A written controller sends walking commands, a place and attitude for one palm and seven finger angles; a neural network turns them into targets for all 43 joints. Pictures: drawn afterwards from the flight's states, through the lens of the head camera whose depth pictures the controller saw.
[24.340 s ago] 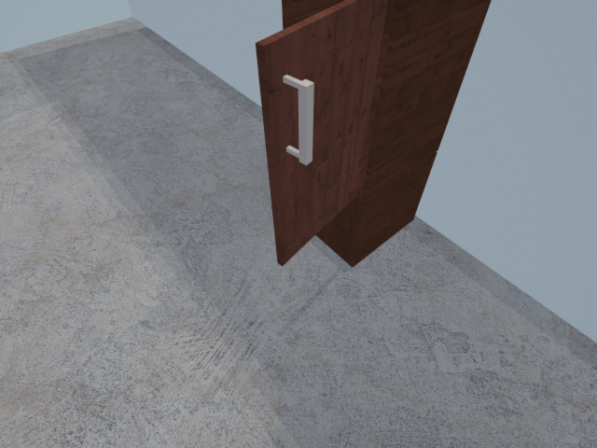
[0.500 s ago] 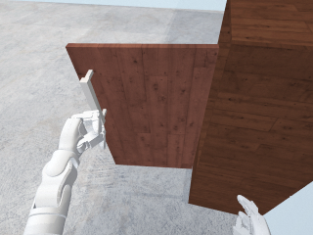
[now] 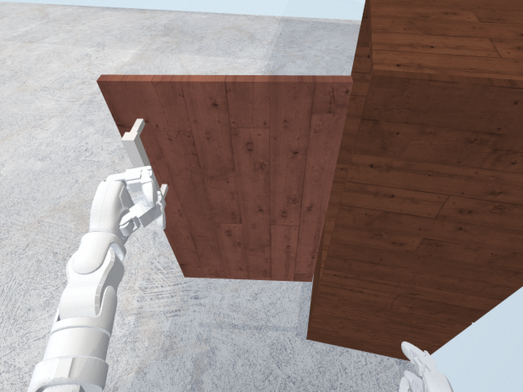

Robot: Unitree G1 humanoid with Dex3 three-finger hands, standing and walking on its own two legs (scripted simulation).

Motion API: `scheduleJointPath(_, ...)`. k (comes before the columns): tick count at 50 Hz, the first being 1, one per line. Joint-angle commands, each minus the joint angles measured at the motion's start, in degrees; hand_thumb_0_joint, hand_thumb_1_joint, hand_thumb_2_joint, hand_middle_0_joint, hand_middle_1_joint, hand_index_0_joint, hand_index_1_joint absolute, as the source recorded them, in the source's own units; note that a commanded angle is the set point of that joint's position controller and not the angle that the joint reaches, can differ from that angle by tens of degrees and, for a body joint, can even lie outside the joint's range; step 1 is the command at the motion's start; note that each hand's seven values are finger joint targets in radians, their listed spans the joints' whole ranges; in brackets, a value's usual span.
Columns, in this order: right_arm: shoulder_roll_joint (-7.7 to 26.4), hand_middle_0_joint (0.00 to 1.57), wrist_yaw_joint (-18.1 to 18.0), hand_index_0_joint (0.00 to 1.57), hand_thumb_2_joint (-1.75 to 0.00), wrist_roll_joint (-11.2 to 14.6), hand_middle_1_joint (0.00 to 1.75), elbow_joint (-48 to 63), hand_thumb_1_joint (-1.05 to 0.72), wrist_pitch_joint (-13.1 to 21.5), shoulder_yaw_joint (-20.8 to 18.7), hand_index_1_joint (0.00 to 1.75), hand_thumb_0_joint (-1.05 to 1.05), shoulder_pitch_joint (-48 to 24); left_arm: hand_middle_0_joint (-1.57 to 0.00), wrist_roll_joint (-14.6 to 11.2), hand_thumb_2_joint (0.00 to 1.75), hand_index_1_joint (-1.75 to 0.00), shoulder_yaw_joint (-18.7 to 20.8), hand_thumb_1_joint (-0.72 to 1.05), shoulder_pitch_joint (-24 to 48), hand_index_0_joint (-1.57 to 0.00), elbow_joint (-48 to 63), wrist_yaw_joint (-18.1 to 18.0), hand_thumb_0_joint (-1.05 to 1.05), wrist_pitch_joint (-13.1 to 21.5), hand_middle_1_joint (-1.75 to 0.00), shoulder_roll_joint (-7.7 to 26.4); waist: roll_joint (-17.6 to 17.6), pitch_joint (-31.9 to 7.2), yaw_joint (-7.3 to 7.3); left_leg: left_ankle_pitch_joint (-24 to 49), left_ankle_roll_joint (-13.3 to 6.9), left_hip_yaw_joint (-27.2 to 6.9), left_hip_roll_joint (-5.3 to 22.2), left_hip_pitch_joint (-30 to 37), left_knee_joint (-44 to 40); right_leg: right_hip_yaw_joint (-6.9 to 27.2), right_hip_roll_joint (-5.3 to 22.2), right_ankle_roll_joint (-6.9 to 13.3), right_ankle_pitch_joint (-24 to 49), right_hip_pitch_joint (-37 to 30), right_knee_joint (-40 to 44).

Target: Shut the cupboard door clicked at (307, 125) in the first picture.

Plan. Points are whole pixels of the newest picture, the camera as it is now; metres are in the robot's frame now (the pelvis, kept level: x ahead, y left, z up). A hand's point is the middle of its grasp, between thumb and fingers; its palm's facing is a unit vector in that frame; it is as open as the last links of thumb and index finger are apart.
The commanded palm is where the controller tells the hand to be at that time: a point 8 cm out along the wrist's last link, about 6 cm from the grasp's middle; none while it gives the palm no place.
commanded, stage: bring the fist close to the handle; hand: left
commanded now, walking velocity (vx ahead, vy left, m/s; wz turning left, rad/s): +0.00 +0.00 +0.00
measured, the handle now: (149, 168) +0.44 +0.21 +0.11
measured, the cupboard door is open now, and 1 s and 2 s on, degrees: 99 86 69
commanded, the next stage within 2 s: push the door shut along its arc in 0.12 s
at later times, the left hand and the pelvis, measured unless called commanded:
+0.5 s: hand (163, 194) +0.37 +0.17 +0.12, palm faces -0.05 -1.00 -0.04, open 3.1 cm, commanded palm +0.36 +0.23 +0.12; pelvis -0.01 +0.01 +0.00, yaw +0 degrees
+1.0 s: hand (177, 168) +0.43 +0.17 +0.12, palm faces -0.17 -0.98 -0.02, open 3.2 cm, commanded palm +0.43 +0.20 +0.12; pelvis -0.01 +0.02 -0.01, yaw +1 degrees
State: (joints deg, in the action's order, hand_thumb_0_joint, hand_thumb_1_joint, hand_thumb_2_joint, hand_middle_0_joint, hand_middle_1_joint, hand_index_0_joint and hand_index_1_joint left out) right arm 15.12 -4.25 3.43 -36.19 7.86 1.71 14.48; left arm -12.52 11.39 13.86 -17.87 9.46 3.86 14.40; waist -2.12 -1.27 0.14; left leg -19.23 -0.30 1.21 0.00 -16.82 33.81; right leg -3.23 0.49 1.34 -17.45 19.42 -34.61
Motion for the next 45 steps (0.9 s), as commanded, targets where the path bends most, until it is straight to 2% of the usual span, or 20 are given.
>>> scheduleJointPath(1,6.12,0.2,-0.31,0.2,-0.9,0.14,0.3,8.29,-0.9,3.21,-2.43,0.3,0.0,-4.44,-1.3,-0.48,0.9,-1.5,2.53,0.9,20.03,-1.3,11.66,-0.02,0.0,3.71,-1.5,9.88,0.61,-13.33,-0.02,14.18,-0.82,-0.31,-0.45,3.11,-3.88,1.26,0.25,-0.21,16.26,-6.93,4.01)
scheduleJointPath(2,5.98,0.2,-0.22,0.2,-0.9,0.09,0.3,8.43,-0.9,3.3,-2.38,0.3,0.0,-4.53,-1.3,-0.81,0.9,-1.5,1.84,0.9,20.45,-1.3,12.25,0.14,0.0,3.72,-1.5,8.95,0.35,-14.23,0.02,14.06,-0.83,-0.34,-0.57,3.59,-3.91,1.26,0.26,-0.23,16.14,-7.01,4.11)
scheduleJointPath(3,6.48,0.2,-0.44,0.2,-0.9,-0.04,0.3,8.37,-0.9,3.07,-2.49,0.3,0.0,-4.47,-1.3,-0.84,0.9,-1.5,4.49,0.9,19.09,-1.3,10.77,-0.2,0.0,3.6,-1.5,11.93,2.83,-14.21,-0.35,13.5,-1.04,-0.4,-0.39,2.85,-3.84,1.5,0.34,-0.4,15.32,-7.97,4.55)
scheduleJointPath(7,6.02,0.2,-0.37,0.2,-0.9,0.02,0.3,8.37,-0.9,3.32,-2.38,0.3,0.0,-4.92,-1.3,-1.37,0.9,-1.5,4.6,0.9,20.24,-1.3,11.66,-0.26,0.0,4.53,-1.5,11.21,2.07,-15.1,-0.57,13.5,-0.93,-0.04,-0.49,3.15,-4.15,1.71,0.25,-0.38,15.74,-8.24,4.49)
scheduleJointPath(8,6.4,0.2,-0.47,0.2,-0.9,-0.21,0.3,8.36,-0.9,3.22,-2.46,0.3,0.0,-4.66,-1.3,-1.34,0.9,-1.5,6.21,0.9,19.1,-1.3,11.24,-0.44,0.0,4.81,-1.5,13.13,4.31,-15.61,-0.68,13.84,-1.08,-0.11,-0.35,2.66,-4.11,1.77,0.43,-0.58,15.96,-9.65,4.6)
scheduleJointPath(9,6.13,0.2,-0.34,0.2,-0.9,0.01,0.3,8.43,-0.9,3.17,-2.32,0.3,0.0,-5.12,-1.3,-1.38,0.9,-1.5,5.78,0.9,18.32,-1.3,10.68,-0.24,0.0,4.84,-1.5,12.35,2.74,-14.61,-0.8,13.13,-0.99,0.19,-0.39,2.22,-4.36,1.96,0.48,-0.56,15.45,-8.92,4.71)
scheduleJointPath(12,5.9,0.2,-0.08,0.2,-0.9,0.19,0.3,8.39,-0.9,3.4,-2.26,0.3,0.0,-4.95,-1.3,-0.87,0.9,-1.5,2.75,0.9,20.21,-1.3,11.03,0.33,0.0,5.35,-1.5,9.84,1.01,-13.57,-0.07,13.25,-0.81,-0.14,-0.35,3.19,-4.51,1.38,0.14,-0.22,15.12,-7.11,4.41)
scheduleJointPath(13,6.31,0.2,-0.25,0.2,-0.9,0.18,0.3,8.27,-0.9,3.31,-2.29,0.3,0.0,-4.8,-1.3,-0.72,0.9,-1.5,2.31,0.9,20.84,-1.3,9.49,0.57,0.0,5.13,-1.5,10.23,2.48,-12.46,0.65,12.37,-1.05,-0.19,-0.22,2.78,-4.26,1.51,0.27,-0.47,14.09,-6.66,4.86)
scheduleJointPath(15,6.4,0.2,-0.46,0.2,-0.9,0.41,0.3,7.58,-0.9,3.24,-2.18,0.3,0.0,-4.37,-1.3,-0.55,0.9,-1.5,0.35,0.9,26.64,-1.3,8.67,1.39,0.0,5.07,-1.5,9.62,0.61,-11.18,2.05,10.61,-1.06,-0.51,-0.22,3.25,-4.24,1.6,0.1,-0.41,12.23,-4.11,5.08)
scheduleJointPath(17,6.78,0.2,-0.8,0.2,-0.9,0.45,0.3,6.89,-0.9,3.0,-2.07,0.3,0.0,-3.91,-1.3,-0.56,0.9,-1.5,0.57,0.9,30.53,-1.3,6.09,1.98,0.0,4.9,-1.5,10.83,1.09,-10.75,2.77,8.99,-1.02,-0.99,-0.26,2.95,-4.27,1.59,0.08,-0.31,10.18,-2.93,5.37)
scheduleJointPath(18,7.24,0.2,-1.09,0.2,-0.9,0.28,0.3,6.8,-0.9,2.8,-2.12,0.3,0.0,-3.69,-1.3,-0.69,0.9,-1.5,1.3,0.9,32.02,-1.3,4.95,2.15,0.0,4.88,-1.5,12.33,3.13,-11.05,2.91,8.27,-1.21,-1.26,-0.18,2.52,-4.18,1.78,0.24,-0.46,9.04,-3.56,5.58)
scheduleJointPath(22,7.22,0.2,-1.29,0.2,-0.9,0.15,0.3,6.19,-0.9,2.53,-2.0,0.3,0.0,-3.23,-1.3,-1.23,0.9,-1.5,3.79,0.9,35.53,-1.3,0.42,3.23,0.0,5.8,-1.5,14.56,2.85,-15.54,2.31,10.25,-1.03,-1.32,-0.45,2.9,-3.71,1.94,0.28,-0.11,11.24,-5.0,4.5)
scheduleJointPath(23,7.56,0.2,-1.33,0.2,-0.9,-0.06,0.3,6.09,-0.9,2.3,-2.05,0.3,0.0,-2.75,-1.3,-1.16,0.9,-1.5,5.15,0.9,36.04,-1.3,-0.91,3.38,0.0,6.08,-1.5,16.73,2.91,-16.17,2.15,10.83,-1.12,-1.25,-0.4,2.5,-3.48,2.18,0.49,-0.2,11.82,-5.96,4.34)
scheduleJointPath(27,7.15,0.2,-0.66,0.2,-0.9,0.03,0.3,6.15,-0.9,2.26,-2.2,0.3,0.0,-1.74,-1.3,-1.11,0.9,-1.5,2.75,0.9,37.54,-1.3,-2.88,5.03,0.0,7.57,-1.5,13.82,0.08,-19.16,2.1,15.28,-0.74,-1.22,-0.39,4.13,-2.96,1.67,0.34,0.29,16.71,-5.94,2.81)
scheduleJointPath(28,7.48,0.2,-0.65,0.2,-0.9,0.01,0.3,6.26,-0.9,2.09,-2.39,0.3,0.0,-1.24,-1.3,-1.13,0.9,-1.5,3.78,0.9,36.66,-1.3,-4.09,5.21,0.0,7.74,-1.5,15.18,1.56,-18.81,2.03,15.64,-0.93,-1.22,-0.27,3.59,-2.63,1.74,0.33,0.17,17.06,-6.42,2.85)
scheduleJointPath(29,7.41,0.2,-0.45,0.2,-0.9,0.05,0.3,6.21,-0.9,2.04,-2.25,0.3,0.0,-1.1,-1.3,-1.13,0.9,-1.5,2.14,0.9,38.26,-1.3,-4.24,5.76,0.0,8.05,-1.5,13.85,0.31,-18.34,2.52,15.88,-0.85,-1.26,-0.21,3.68,-2.78,1.56,0.28,0.23,17.45,-5.61,2.67)
scheduleJointPath(31,7.81,0.2,-0.41,0.2,-0.9,0.06,0.3,5.87,-0.9,1.78,-2.4,0.3,0.0,-0.36,-1.3,-1.15,0.9,-1.5,2.7,0.9,39.75,-1.3,-5.98,6.49,0.0,8.56,-1.5,14.86,1.04,-17.49,2.93,15.39,-0.86,-1.29,-0.28,2.83,-2.53,1.6,0.15,0.24,17.3,-4.93,2.68)
scheduleJointPath(33,8.36,0.2,-0.64,0.2,-0.9,-0.07,0.3,4.97,-0.9,1.35,-2.61,0.3,0.0,0.83,-1.3,-1.13,0.9,-1.5,3.53,0.9,43.04,-1.3,-8.94,7.05,0.0,9.0,-1.5,16.52,4.43,-15.82,3.86,13.9,-1.18,-1.49,-0.18,1.51,-2.36,1.63,0.09,-0.01,16.04,-4.28,3.07)
scheduleJointPath(37,8.26,0.2,-0.55,0.2,-0.9,0.21,0.3,4.34,-0.9,1.28,-2.68,0.3,0.0,1.46,-1.3,-0.94,0.9,-1.5,-0.3,0.9,49.33,-1.3,-11.2,8.61,0.0,9.93,-1.5,13.41,-0.64,-16.73,5.23,13.42,-0.93,-2.16,-0.24,3.77,-2.08,1.31,-0.15,0.39,14.0,-0.35,2.6)
scheduleJointPath(45,9.25,0.2,-0.26,0.2,-0.9,-0.4,0.3,1.72,-0.9,1.18,-3.06,0.3,0.0,4.93,-1.3,-0.3,0.9,-1.5,-1.7,0.9,59.09,-1.3,-20.43,10.36,0.0,11.9,-1.5,13.43,0.25,-19.48,7.39,12.79,-0.94,-3.35,-0.2,3.91,-0.63,0.99,-0.36,0.46,12.27,3.38,1.21)
